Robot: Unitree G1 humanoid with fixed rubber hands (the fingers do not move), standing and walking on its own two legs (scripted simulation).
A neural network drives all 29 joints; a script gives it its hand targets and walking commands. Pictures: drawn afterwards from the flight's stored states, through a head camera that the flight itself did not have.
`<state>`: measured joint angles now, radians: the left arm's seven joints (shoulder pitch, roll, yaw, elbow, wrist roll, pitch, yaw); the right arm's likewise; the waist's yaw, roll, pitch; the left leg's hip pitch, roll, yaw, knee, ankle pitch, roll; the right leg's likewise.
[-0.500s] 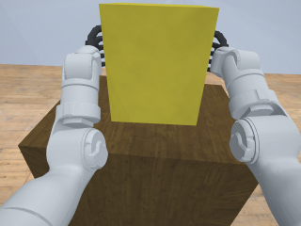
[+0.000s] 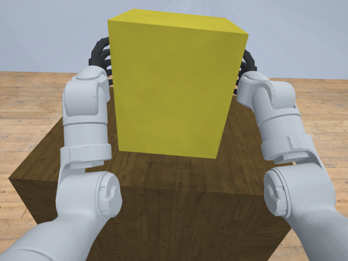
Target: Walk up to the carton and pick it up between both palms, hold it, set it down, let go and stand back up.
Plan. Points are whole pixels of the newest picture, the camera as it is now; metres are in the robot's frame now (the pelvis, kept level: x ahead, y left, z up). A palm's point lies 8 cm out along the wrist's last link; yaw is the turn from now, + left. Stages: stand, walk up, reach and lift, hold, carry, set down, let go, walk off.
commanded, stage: hold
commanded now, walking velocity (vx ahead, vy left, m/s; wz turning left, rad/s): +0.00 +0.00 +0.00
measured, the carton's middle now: (173, 82) +0.39 +0.01 +0.29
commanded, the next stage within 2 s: none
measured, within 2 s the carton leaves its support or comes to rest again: neither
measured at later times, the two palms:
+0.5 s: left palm (104, 82) +0.36 +0.15 +0.30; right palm (251, 83) +0.36 -0.15 +0.30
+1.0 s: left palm (100, 79) +0.36 +0.16 +0.30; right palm (248, 82) +0.36 -0.15 +0.31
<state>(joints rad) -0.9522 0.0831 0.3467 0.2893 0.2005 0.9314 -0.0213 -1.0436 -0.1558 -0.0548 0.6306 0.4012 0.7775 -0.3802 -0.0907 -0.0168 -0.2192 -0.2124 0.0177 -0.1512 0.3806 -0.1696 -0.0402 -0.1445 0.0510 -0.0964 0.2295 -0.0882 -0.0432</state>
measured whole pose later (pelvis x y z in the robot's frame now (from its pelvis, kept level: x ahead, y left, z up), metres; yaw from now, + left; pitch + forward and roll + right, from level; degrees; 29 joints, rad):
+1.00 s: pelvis +0.00 +0.01 +0.00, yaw -1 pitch -3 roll -2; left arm -0.91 0.03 0.34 0.15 0.24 1.01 0.00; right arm -1.03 -0.17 -0.07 0.59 0.40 0.78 -0.35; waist -0.10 -0.03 -0.16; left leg -0.15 0.01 -0.13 0.38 -0.18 -0.03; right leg -0.09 0.05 -0.07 0.23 -0.09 -0.03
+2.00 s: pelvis +0.02 +0.06 +0.00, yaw -6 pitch +10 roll -4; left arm -0.96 0.16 0.01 -0.04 -0.01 1.12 0.27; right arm -0.81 -0.25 -0.07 0.31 0.43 0.69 -0.23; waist -0.14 -0.09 -0.19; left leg -0.44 0.00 -0.04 0.49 -0.23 0.04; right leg -0.32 0.03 0.00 0.18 -0.04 0.04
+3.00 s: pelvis -0.02 -0.01 +0.00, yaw +0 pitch +3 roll +0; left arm -1.08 0.19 0.32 0.63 0.16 0.85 -0.03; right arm -1.16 -0.10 -0.15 0.85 0.23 0.70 -0.33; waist -0.07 -0.04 -0.27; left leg -0.30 -0.01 -0.15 0.40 -0.16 0.02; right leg -0.29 0.04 -0.07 0.35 -0.11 -0.06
